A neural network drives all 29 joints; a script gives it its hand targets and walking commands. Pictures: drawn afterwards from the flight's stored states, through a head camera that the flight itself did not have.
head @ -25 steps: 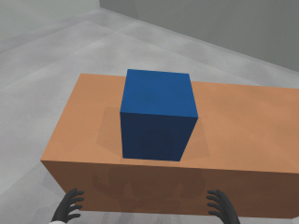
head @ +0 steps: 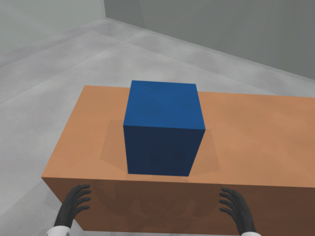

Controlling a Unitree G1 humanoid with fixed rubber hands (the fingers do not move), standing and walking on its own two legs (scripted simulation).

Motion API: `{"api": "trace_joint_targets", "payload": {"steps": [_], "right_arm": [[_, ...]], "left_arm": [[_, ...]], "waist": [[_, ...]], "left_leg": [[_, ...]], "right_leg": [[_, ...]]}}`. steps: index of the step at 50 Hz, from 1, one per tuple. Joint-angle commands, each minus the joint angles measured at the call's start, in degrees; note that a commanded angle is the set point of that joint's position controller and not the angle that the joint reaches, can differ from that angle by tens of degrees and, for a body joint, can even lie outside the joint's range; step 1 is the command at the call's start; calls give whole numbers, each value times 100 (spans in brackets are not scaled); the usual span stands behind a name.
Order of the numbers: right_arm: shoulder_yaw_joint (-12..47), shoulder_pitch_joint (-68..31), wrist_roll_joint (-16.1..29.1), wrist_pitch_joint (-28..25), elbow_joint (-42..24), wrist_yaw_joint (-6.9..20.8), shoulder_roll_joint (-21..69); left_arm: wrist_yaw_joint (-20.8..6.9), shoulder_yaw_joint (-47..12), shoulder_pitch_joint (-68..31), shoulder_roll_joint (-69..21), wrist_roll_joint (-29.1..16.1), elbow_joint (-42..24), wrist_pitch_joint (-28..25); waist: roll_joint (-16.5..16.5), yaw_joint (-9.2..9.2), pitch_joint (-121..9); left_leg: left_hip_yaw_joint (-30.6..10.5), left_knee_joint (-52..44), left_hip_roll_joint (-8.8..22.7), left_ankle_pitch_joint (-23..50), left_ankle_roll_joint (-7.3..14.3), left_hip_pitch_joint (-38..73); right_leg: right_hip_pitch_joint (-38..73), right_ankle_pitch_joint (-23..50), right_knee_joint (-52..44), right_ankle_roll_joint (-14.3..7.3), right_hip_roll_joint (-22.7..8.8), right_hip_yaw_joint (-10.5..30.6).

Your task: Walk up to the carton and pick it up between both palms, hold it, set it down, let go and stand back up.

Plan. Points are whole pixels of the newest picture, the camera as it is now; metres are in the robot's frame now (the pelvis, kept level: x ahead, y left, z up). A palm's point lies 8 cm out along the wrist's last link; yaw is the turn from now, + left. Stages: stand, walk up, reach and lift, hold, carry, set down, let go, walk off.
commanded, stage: reach and lift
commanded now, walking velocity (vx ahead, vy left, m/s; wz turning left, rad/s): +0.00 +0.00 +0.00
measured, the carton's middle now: (161, 130) +0.45 +0.02 +0.00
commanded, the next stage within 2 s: none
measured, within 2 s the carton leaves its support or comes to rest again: neither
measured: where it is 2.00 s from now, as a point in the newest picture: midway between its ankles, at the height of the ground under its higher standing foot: outside the picture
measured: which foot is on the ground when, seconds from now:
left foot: down 0.00-1.00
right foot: down 0.00-1.00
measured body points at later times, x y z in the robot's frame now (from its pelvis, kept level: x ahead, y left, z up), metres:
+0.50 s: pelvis -0.01 +0.01 +0.00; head -0.02 +0.02 +0.45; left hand +0.27 +0.24 -0.01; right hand +0.27 -0.21 +0.00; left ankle -0.03 +0.13 -0.74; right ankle -0.03 -0.11 -0.74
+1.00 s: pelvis -0.01 +0.01 +0.01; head -0.02 +0.01 +0.46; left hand +0.34 +0.24 +0.07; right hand +0.35 -0.20 +0.06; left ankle -0.03 +0.13 -0.74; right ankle -0.03 -0.11 -0.74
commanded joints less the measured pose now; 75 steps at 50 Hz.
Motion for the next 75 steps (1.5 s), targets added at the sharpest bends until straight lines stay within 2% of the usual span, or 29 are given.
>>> {"api": "trace_joint_targets", "payload": {"steps": [1, 8, 14, 17, 25, 29, 30, 33, 34, 40, 43, 45, 47, 58, 62, 67, 71, 75], "right_arm": [[-105, -686, 94, -207, -717, -58, -530], [54, -1292, 304, -410, -461, -112, -588], [155, -1969, 509, -623, -58, -59, -709], [225, -2402, 604, -631, 190, -18, -802], [305, -3356, 900, -184, 351, -15, -1060], [297, -3719, 974, 158, 377, -58, -1128], [138, -3681, 872, 295, 560, -79, -1200], [14, -4133, 821, 591, 492, -100, -1239], [-39, -4322, 821, 649, 347, -111, -1300], [-18, -4892, 870, 969, 397, -173, -1396], [63, -4949, 944, 1059, 581, -228, -1384], [70, -5208, 957, 1136, 585, -268, -1415], [32, -5375, 970, 1172, 541, -296, -1462], [108, -6471, 1080, 1464, 833, -404, -1564], [200, -6963, 1153, 1597, 1176, -389, -1602], [323, -7334, 1279, 1637, 1514, -389, -1688], [342, -7887, 1340, 1717, 1739, -366, -1823], [408, -8303, 1411, 1794, 1953, -324, -1928]], "left_arm": [[-43, 187, -763, 572, -181, -405, -467], [-136, 201, -1458, 681, -452, 417, -1156], [-68, 103, -2201, 718, -671, 1165, -1784], [-17, 66, -2590, 738, -738, 1440, -1889], [43, 225, -3416, 710, -581, 1312, -1308], [29, 329, -3776, 631, -442, 1232, -914], [35, 259, -3904, 668, -392, 1170, -812], [64, 270, -4282, 699, -414, 1178, -491], [83, 278, -4428, 730, -433, 1089, -413], [29, 313, -4954, 767, -438, 1089, -20], [-24, 344, -5013, 681, -380, 1153, 106], [-62, 451, -5260, 761, -334, 1179, 232], [-53, 457, -5413, 808, -339, 1042, 297], [-57, 595, -6461, 966, -354, 1306, 662], [-43, 541, -6901, 1013, -459, 1716, 739], [-38, 493, -7278, 1103, -529, 2049, 720], [3, 400, -7824, 1211, -660, 2347, 754], [46, 237, -8256, 1303, -845, 2615, 750]], "waist": [[153, -58, -226], [123, -128, -412], [145, -210, -648], [157, -225, -808], [277, -151, -1344], [309, -112, -1402], [427, -121, -1394], [336, -153, -1303], [335, -133, -1405], [185, -169, -1622], [202, -194, -1690], [188, -177, -1730], [210, -194, -1834], [207, -181, -2375], [201, -158, -2374], [176, -145, -2726], [220, -156, -2803], [218, -175, -3112]], "left_leg": [[288, -60, -321, 1405, -228, 75], [256, 71, -322, 1411, -219, -55], [208, 175, -328, 1363, -250, -141], [182, 161, -326, 1352, -282, -94], [167, 35, -311, 1964, -395, 549], [167, -56, -289, 2129, -430, 876], [68, -198, -332, 1849, -391, 738], [71, -350, -292, 1486, -307, 743], [51, -353, -287, 1492, -297, 780], [5, -293, -288, 1844, -257, 834], [-22, -255, -292, 2201, -246, 900], [-14, -268, -307, 2174, -236, 866], [-15, -266, -305, 2217, -217, 904], [4, -184, -323, 2325, -143, 793], [1, -159, -300, 2229, -123, 690], [-26, -55, -292, 2525, -110, 655], [-47, -45, -262, 2289, -122, 542], [-56, 31, -240, 2403, -141, 516]], "right_leg": [[-106, 817, -307, 172, 95, 59], [-39, 1095, -151, 170, 77, 137], [-150, 1198, -44, 146, 92, 186], [-242, 1214, -54, 147, 110, 179], [-311, 1629, -365, 128, 198, 59], [-383, 1526, -625, 100, 187, -5], [-377, 1317, -624, 134, 192, -67], [-457, 990, -727, 141, 163, -104], [-447, 1020, -740, 135, 162, -115], [-220, 1442, -795, 145, 150, -130], [-80, 1836, -810, 147, 156, -99], [-35, 1847, -841, 169, 151, -107], [-37, 1849, -831, 169, 155, -111], [-82, 2096, -739, 210, 149, -132], [-226, 1964, -718, 216, 142, -132], [-220, 2310, -619, 246, 166, -122], [-449, 2022, -623, 247, 157, -148], [-579, 2090, -583, 267, 164, -180]]}}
